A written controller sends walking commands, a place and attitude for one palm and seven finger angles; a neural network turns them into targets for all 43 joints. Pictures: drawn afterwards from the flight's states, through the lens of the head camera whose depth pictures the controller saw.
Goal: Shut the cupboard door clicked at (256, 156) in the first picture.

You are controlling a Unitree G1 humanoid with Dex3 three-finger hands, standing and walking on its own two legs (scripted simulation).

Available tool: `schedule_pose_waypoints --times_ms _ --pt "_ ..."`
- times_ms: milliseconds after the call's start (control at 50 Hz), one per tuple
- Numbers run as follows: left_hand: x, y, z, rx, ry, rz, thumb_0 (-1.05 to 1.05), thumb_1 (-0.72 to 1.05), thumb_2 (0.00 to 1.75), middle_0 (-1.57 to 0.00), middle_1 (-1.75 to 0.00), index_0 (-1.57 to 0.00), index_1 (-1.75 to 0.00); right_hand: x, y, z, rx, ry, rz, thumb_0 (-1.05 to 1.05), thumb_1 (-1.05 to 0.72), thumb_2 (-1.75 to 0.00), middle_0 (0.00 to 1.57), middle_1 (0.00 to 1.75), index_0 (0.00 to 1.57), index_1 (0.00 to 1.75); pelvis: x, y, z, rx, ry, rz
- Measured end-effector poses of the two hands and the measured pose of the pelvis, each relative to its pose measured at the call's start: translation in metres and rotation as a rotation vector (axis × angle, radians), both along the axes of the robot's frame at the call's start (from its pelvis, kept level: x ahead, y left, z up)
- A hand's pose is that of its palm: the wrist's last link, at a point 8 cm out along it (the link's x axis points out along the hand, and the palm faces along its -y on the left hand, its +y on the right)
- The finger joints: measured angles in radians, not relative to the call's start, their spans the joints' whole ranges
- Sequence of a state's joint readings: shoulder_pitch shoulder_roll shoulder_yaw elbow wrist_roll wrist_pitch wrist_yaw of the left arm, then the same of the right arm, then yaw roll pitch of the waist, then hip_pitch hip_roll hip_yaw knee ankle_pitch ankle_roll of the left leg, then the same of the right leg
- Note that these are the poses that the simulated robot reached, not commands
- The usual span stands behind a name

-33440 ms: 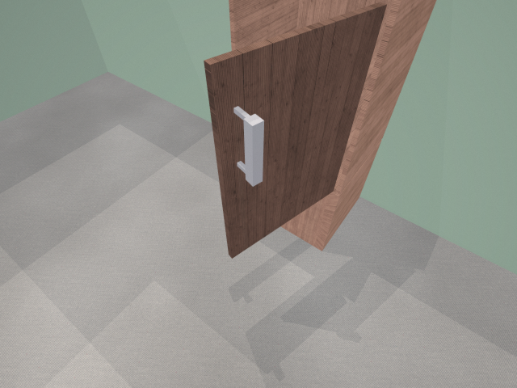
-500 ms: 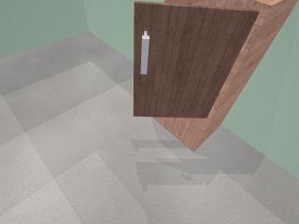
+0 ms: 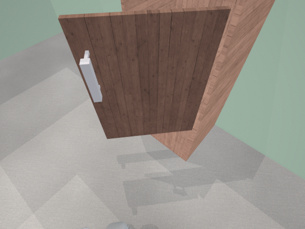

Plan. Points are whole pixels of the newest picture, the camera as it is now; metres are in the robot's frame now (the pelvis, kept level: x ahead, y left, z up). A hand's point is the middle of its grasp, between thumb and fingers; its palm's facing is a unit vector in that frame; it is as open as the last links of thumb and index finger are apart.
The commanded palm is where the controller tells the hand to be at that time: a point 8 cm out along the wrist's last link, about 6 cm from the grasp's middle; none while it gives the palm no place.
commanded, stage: come to a stop and stand still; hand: left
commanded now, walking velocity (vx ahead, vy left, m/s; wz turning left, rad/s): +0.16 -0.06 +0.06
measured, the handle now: (92, 77) +0.52 +0.19 +0.09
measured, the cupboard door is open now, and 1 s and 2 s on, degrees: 48 48 48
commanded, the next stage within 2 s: look again from close up in 1.48 s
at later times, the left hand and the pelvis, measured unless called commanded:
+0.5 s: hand out of the picture +0.10 +0.17 -0.17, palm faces +0.06 -0.96 -0.28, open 7.4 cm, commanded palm none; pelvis +0.09 -0.03 +0.00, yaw +0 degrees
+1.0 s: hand out of the picture +0.09 +0.20 -0.18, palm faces +0.03 -0.99 -0.16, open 7.4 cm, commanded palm none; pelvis +0.07 +0.03 +0.01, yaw -1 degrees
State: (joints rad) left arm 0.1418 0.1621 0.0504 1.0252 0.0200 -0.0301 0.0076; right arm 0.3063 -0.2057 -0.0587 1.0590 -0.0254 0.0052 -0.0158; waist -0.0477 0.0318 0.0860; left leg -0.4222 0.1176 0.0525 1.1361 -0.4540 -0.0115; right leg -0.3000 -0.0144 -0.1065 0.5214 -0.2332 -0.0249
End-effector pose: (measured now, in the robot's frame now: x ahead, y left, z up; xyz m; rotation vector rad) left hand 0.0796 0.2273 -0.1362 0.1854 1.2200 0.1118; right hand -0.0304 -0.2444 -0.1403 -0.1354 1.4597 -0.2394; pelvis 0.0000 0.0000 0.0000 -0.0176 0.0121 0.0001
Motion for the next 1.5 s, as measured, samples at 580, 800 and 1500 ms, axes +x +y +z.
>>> schedule_pose_waypoints --times_ms 580,800,1500 --pt "0.004 -0.013 0.014 0.094 0.173 0.098 0.0 0.91 0.9 -0.2 -0.3 -0.2 -0.3 0.198 -0.03 0.0 0.012 -0.184 0.097 0.01 -0.91 -0.9 0.2 0.3 0.2 0.3 0.083 -0.028 0.006 0.051 -0.005 -0.007" --pt "0.001 0.008 -0.005 0.029 0.16 0.092 0.0 0.9 0.9 -0.2 -0.3 -0.2 -0.3 0.166 -0.008 0.004 -0.025 -0.153 0.108 0.01 -0.91 -0.9 0.2 0.3 0.19 0.3 0.079 0.0 0.0 0.014 -0.02 0.001" --pt "-0.058 0.03 -0.01 -0.054 0.282 0.058 0.0 0.91 0.9 -0.2 -0.3 -0.19 -0.3 0.059 0.077 0.012 0.029 -0.023 0.01 0.01 -0.91 -0.9 0.2 0.3 0.2 0.3 0.054 0.047 0.011 0.021 -0.042 -0.033"
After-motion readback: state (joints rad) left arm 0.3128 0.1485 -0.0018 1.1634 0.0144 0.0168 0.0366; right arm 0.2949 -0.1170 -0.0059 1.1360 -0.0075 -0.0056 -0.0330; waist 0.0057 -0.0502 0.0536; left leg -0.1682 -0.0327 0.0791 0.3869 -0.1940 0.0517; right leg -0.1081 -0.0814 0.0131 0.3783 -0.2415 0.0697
